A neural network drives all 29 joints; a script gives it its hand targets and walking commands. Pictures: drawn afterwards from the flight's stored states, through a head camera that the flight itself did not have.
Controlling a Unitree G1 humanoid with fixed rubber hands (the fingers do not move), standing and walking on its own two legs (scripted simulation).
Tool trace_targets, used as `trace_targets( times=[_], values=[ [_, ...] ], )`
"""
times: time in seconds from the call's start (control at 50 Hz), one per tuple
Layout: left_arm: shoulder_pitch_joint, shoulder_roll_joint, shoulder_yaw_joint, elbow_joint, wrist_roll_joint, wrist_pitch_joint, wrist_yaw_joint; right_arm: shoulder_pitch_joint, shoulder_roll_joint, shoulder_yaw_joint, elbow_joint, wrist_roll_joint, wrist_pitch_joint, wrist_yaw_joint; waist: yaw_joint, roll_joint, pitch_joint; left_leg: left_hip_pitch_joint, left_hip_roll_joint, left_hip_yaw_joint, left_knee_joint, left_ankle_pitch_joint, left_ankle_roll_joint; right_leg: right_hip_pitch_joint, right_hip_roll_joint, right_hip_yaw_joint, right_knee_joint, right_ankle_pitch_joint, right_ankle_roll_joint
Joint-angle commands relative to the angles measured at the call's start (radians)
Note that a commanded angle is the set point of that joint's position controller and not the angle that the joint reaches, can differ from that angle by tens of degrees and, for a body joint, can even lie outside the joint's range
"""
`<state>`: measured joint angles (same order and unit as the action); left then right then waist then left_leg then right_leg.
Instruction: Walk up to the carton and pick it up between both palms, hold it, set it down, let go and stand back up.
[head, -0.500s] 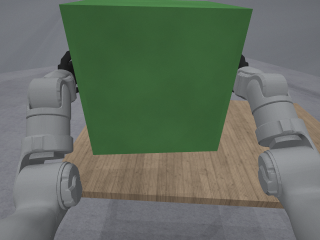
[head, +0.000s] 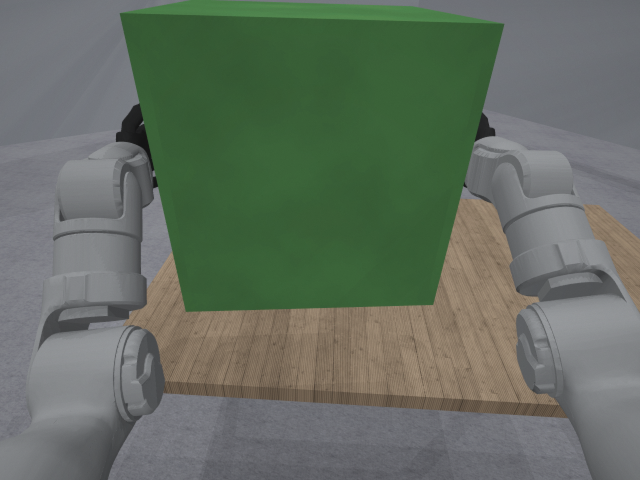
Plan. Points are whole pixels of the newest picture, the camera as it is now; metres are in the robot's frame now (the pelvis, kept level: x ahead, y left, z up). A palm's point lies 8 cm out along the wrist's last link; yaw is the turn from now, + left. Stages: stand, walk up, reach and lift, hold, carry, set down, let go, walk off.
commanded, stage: hold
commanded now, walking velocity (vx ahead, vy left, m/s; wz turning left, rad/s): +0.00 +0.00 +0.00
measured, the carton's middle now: (308, 146) +0.43 +0.00 +0.31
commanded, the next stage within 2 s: none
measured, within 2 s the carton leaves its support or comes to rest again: neither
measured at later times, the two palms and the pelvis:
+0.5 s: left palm (138, 165) +0.37 +0.19 +0.31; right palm (476, 159) +0.37 -0.20 +0.32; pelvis +0.00 +0.00 +0.00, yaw +0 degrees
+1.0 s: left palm (133, 162) +0.37 +0.19 +0.31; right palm (471, 157) +0.37 -0.19 +0.32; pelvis +0.00 +0.00 +0.00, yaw +0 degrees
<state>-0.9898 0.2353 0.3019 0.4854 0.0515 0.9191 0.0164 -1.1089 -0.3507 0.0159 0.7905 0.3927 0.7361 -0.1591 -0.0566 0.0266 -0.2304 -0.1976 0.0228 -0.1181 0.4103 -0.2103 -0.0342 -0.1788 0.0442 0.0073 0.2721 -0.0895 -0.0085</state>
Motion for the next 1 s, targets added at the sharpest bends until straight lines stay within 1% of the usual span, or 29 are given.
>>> trace_targets(
  times=[0.0,0.02,0.04,0.08,0.12,0.14,0.16,0.18,0.2,0.24,0.26,0.3,0.32,0.34,0.36,0.38,0.42,0.44,0.5,0.52,0.62,0.72,0.76,0.8,0.82,0.86,0.92,0.96,0.98],
  values=[
    [-0.981,-0.569,-0.350,-0.269,-0.249,-0.125,-0.163,-0.939,0.726,0.174,-0.408,0.231,-0.036,0.168,-0.006,-0.008,-0.443,-0.086,-0.066,0.045,-0.085,0.147,0.015,0.339,0.028,0.045,0.020,0.167,0.024],
    [-0.983,-0.564,-0.350,-0.266,-0.250,-0.127,-0.164,-0.941,0.730,0.169,-0.405,0.233,-0.036,0.165,-0.008,-0.019,-0.444,-0.093,-0.067,0.044,-0.083,0.145,0.019,0.344,0.028,0.044,0.018,0.167,0.027],
    [-0.976,-0.568,-0.345,-0.245,-0.243,-0.124,-0.166,-0.924,0.725,0.167,-0.390,0.228,-0.033,0.163,-0.007,-0.002,-0.414,-0.099,-0.067,0.040,-0.090,0.136,0.017,0.334,0.024,0.046,0.017,0.157,0.024],
    [-0.971,-0.576,-0.363,-0.267,-0.251,-0.122,-0.165,-0.915,0.712,0.159,-0.404,0.226,-0.034,0.160,-0.029,0.015,-0.436,-0.072,-0.066,0.041,-0.083,0.157,0.007,0.331,0.025,0.045,0.014,0.173,0.020],
    [-0.952,-0.573,-0.361,-0.283,-0.253,-0.120,-0.164,-0.905,0.705,0.171,-0.421,0.236,-0.033,0.155,-0.031,0.012,-0.453,-0.049,-0.068,0.038,-0.070,0.210,-0.001,0.343,0.032,0.040,0.021,0.224,0.017],
    [-0.956,-0.573,-0.368,-0.314,-0.251,-0.122,-0.164,-0.906,0.711,0.184,-0.440,0.246,-0.033,0.154,-0.026,0.008,-0.487,-0.039,-0.067,0.037,-0.063,0.231,-0.002,0.359,0.038,0.039,0.027,0.243,0.021],
    [-0.944,-0.567,-0.359,-0.299,-0.242,-0.116,-0.165,-0.891,0.701,0.179,-0.427,0.244,-0.028,0.152,-0.030,0.019,-0.462,-0.048,-0.069,0.038,-0.067,0.216,-0.004,0.358,0.036,0.043,0.026,0.232,0.019],
    [-0.932,-0.578,-0.369,-0.321,-0.247,-0.116,-0.164,-0.893,0.703,0.185,-0.461,0.250,-0.031,0.152,-0.031,0.015,-0.488,-0.036,-0.062,0.034,-0.062,0.244,-0.006,0.370,0.041,0.040,0.030,0.256,0.017],
    [-0.932,-0.573,-0.358,-0.298,-0.238,-0.110,-0.165,-0.882,0.685,0.169,-0.435,0.241,-0.024,0.152,-0.032,0.027,-0.438,-0.056,-0.063,0.034,-0.073,0.218,-0.006,0.361,0.037,0.041,0.023,0.228,0.016],
    [-0.932,-0.583,-0.373,-0.328,-0.244,-0.109,-0.163,-0.893,0.687,0.178,-0.455,0.251,-0.028,0.157,-0.027,0.038,-0.450,-0.050,-0.059,0.033,-0.074,0.208,-0.009,0.354,0.041,0.039,0.025,0.201,0.011],
    [-0.935,-0.579,-0.363,-0.310,-0.242,-0.107,-0.162,-0.900,0.684,0.174,-0.440,0.247,-0.026,0.162,-0.020,0.029,-0.434,-0.062,-0.060,0.033,-0.079,0.188,-0.003,0.344,0.041,0.037,0.022,0.177,0.010],
    [-0.949,-0.582,-0.372,-0.319,-0.248,-0.109,-0.156,-0.910,0.695,0.174,-0.457,0.246,-0.029,0.169,-0.021,0.024,-0.460,-0.048,-0.059,0.036,-0.075,0.194,-0.003,0.337,0.038,0.034,0.025,0.184,0.012],
    [-0.952,-0.589,-0.389,-0.362,-0.261,-0.113,-0.152,-0.911,0.710,0.194,-0.479,0.260,-0.034,0.170,-0.011,0.016,-0.496,-0.042,-0.060,0.036,-0.066,0.223,-0.003,0.357,0.044,0.032,0.032,0.214,0.015],
    [-0.949,-0.577,-0.372,-0.333,-0.245,-0.111,-0.151,-0.899,0.698,0.180,-0.445,0.250,-0.030,0.168,-0.013,0.020,-0.456,-0.048,-0.059,0.037,-0.069,0.222,-0.004,0.337,0.040,0.032,0.027,0.212,0.014],
    [-0.962,-0.579,-0.389,-0.367,-0.255,-0.113,-0.148,-0.899,0.708,0.193,-0.461,0.260,-0.035,0.169,-0.013,0.029,-0.483,-0.037,-0.060,0.035,-0.064,0.235,-0.005,0.351,0.042,0.034,0.032,0.224,0.014],
    [-0.959,-0.561,-0.364,-0.328,-0.241,-0.111,-0.149,-0.889,0.705,0.178,-0.424,0.251,-0.028,0.169,-0.009,0.025,-0.436,-0.060,-0.061,0.041,-0.070,0.203,-0.002,0.332,0.037,0.038,0.027,0.200,0.014],
    [-0.944,-0.571,-0.363,-0.321,-0.238,-0.108,-0.151,-0.901,0.703,0.187,-0.430,0.251,-0.028,0.172,0.001,0.008,-0.439,-0.063,-0.059,0.040,-0.074,0.193,0.005,0.341,0.039,0.040,0.027,0.190,0.016],
    [-0.942,-0.582,-0.383,-0.341,-0.249,-0.106,-0.151,-0.907,0.712,0.201,-0.458,0.258,-0.033,0.171,-0.001,0.015,-0.458,-0.059,-0.061,0.038,-0.069,0.217,0.006,0.355,0.039,0.038,0.029,0.211,0.017],
    [-0.937,-0.570,-0.358,-0.296,-0.228,-0.103,-0.156,-0.893,0.695,0.170,-0.399,0.235,-0.026,0.171,-0.006,0.022,-0.404,-0.067,-0.060,0.041,-0.085,0.161,0.006,0.325,0.037,0.042,0.019,0.156,0.014],
    [-0.936,-0.580,-0.367,-0.295,-0.231,-0.101,-0.155,-0.907,0.698,0.181,-0.407,0.240,-0.029,0.172,-0.001,0.022,-0.414,-0.060,-0.055,0.038,-0.084,0.171,0.006,0.320,0.038,0.041,0.018,0.161,0.014],
    [-0.965,-0.589,-0.382,-0.318,-0.253,-0.113,-0.155,-0.907,0.713,0.176,-0.420,0.244,-0.030,0.168,-0.019,0.022,-0.449,-0.052,-0.061,0.039,-0.069,0.209,-0.001,0.326,0.038,0.042,0.023,0.197,0.014],
    [-0.943,-0.575,-0.360,-0.289,-0.244,-0.108,-0.162,-0.914,0.705,0.177,-0.430,0.244,-0.026,0.163,-0.009,0.003,-0.430,-0.077,-0.062,0.037,-0.078,0.183,0.006,0.343,0.037,0.043,0.022,0.192,0.018],
    [-0.955,-0.567,-0.343,-0.255,-0.237,-0.107,-0.167,-0.907,0.700,0.163,-0.389,0.232,-0.018,0.165,-0.012,0.004,-0.392,-0.085,-0.063,0.041,-0.086,0.159,0.007,0.324,0.032,0.041,0.012,0.164,0.017],
    [-0.939,-0.576,-0.356,-0.264,-0.242,-0.107,-0.170,-0.902,0.702,0.169,-0.410,0.238,-0.023,0.162,-0.014,0.019,-0.425,-0.072,-0.064,0.040,-0.076,0.185,0.005,0.344,0.033,0.045,0.016,0.189,0.019],
    [-0.945,-0.565,-0.340,-0.234,-0.234,-0.106,-0.173,-0.907,0.690,0.149,-0.386,0.228,-0.020,0.162,-0.021,0.024,-0.393,-0.079,-0.062,0.039,-0.086,0.151,0.005,0.325,0.029,0.048,0.009,0.157,0.014],
    [-0.970,-0.580,-0.361,-0.269,-0.249,-0.113,-0.171,-0.910,0.699,0.153,-0.385,0.232,-0.021,0.166,-0.030,0.034,-0.418,-0.069,-0.056,0.034,-0.086,0.154,0.001,0.326,0.031,0.046,0.012,0.150,0.010],
    [-0.982,-0.583,-0.363,-0.278,-0.251,-0.120,-0.166,-0.923,0.710,0.157,-0.404,0.235,-0.029,0.167,-0.023,0.027,-0.442,-0.065,-0.061,0.035,-0.075,0.179,-0.002,0.328,0.036,0.042,0.017,0.170,0.013],
    [-0.963,-0.578,-0.346,-0.249,-0.242,-0.116,-0.167,-0.926,0.701,0.156,-0.397,0.232,-0.030,0.169,-0.013,0.020,-0.427,-0.074,-0.061,0.037,-0.082,0.165,0.005,0.324,0.032,0.044,0.017,0.166,0.016],
    [-0.964,-0.594,-0.369,-0.285,-0.250,-0.120,-0.163,-0.931,0.711,0.172,-0.430,0.241,-0.036,0.169,-0.016,0.035,-0.468,-0.060,-0.062,0.035,-0.074,0.202,-0.002,0.345,0.034,0.043,0.026,0.200,0.015]
  ],
)
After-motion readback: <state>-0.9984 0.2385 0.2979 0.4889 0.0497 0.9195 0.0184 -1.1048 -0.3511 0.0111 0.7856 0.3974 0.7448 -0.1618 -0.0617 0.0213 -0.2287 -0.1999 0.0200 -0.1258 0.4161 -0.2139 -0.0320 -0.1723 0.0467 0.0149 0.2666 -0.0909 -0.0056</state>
